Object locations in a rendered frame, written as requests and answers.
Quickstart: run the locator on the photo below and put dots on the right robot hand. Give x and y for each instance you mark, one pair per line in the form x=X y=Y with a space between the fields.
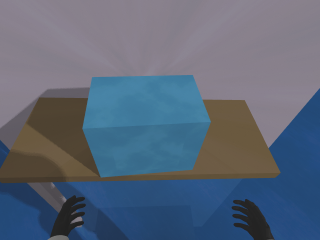
x=257 y=226

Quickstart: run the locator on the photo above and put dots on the table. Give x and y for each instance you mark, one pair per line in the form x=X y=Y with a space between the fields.
x=52 y=147

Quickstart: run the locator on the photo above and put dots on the carton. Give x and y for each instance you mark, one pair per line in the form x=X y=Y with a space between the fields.
x=144 y=124

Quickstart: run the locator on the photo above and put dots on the left robot hand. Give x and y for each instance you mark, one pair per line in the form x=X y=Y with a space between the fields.
x=62 y=224

